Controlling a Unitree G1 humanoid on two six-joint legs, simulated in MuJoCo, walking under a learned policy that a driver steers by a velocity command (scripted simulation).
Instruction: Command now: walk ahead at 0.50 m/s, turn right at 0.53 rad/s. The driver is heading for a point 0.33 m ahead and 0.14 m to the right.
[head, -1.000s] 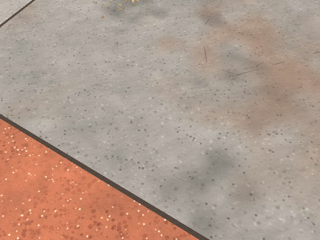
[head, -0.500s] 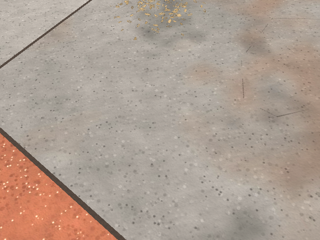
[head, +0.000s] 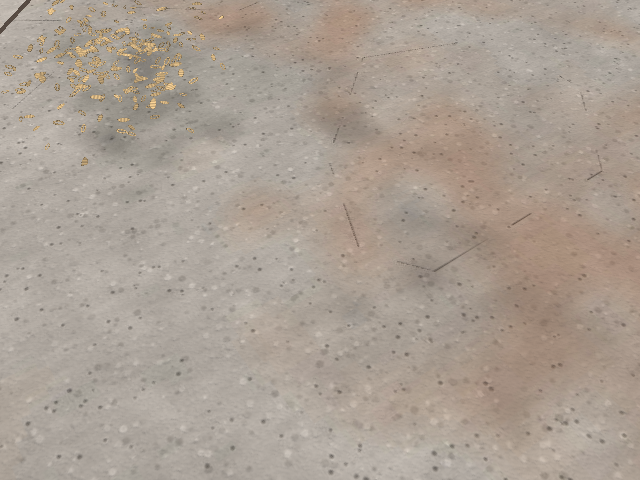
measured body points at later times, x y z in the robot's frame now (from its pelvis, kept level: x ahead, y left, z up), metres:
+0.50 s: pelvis +0.24 -0.07 +0.00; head +0.28 -0.10 +0.45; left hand +0.40 +0.17 -0.11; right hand +0.33 -0.37 -0.12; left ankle +0.37 +0.08 -0.68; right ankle +0.23 -0.14 -0.75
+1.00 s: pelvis +0.34 -0.05 -0.01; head +0.35 -0.05 +0.44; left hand +0.46 +0.20 -0.15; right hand +0.42 -0.33 -0.14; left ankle +0.41 +0.05 -0.75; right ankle +0.23 -0.14 -0.75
